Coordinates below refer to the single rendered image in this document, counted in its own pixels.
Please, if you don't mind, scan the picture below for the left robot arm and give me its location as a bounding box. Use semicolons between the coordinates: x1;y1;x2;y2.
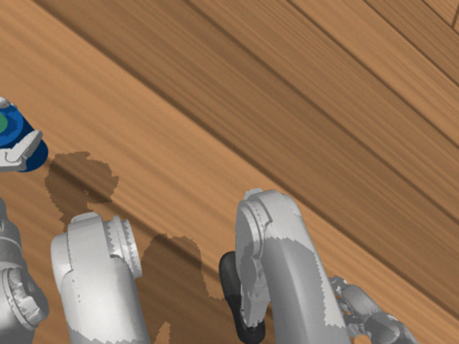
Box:
0;197;49;344

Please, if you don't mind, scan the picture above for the right robot foot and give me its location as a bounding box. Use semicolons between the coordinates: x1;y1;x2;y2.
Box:
219;252;265;344

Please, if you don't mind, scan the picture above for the right robot hand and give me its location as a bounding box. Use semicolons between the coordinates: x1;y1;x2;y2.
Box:
328;275;383;338

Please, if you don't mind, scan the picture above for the right robot arm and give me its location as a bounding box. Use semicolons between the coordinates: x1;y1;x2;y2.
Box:
364;312;419;344

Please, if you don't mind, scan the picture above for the bottle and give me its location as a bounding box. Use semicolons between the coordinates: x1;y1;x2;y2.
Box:
0;105;48;172

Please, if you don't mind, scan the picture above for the left robot hand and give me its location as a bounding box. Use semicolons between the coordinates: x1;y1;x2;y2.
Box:
0;96;43;172

